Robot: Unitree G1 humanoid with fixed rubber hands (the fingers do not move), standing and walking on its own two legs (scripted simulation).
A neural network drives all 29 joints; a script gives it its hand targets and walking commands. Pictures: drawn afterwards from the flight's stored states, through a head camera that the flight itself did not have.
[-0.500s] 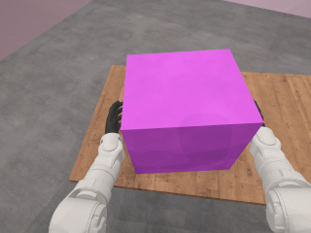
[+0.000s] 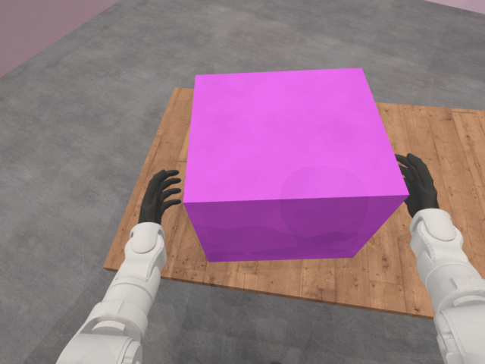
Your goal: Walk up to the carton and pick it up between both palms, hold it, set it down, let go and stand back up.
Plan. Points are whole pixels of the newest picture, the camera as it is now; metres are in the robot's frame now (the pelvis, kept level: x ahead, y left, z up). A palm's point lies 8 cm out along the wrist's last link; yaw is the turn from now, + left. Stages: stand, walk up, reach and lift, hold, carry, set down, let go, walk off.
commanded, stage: set down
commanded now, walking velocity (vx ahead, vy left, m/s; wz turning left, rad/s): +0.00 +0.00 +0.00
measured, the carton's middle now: (279, 172) +0.46 -0.03 +0.00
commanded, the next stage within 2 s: none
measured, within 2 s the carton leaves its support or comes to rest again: neither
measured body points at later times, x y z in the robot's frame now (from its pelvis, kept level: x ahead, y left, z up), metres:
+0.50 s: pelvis -0.06 -0.02 -0.01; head -0.04 -0.01 +0.44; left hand +0.30 +0.20 +0.02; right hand +0.30 -0.27 +0.03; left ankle -0.01 +0.13 -0.73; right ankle +0.03 -0.07 -0.73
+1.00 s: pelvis -0.05 +0.02 -0.02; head -0.03 +0.02 +0.43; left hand +0.29 +0.19 +0.00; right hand +0.27 -0.27 -0.01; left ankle -0.01 +0.13 -0.73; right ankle +0.03 -0.07 -0.73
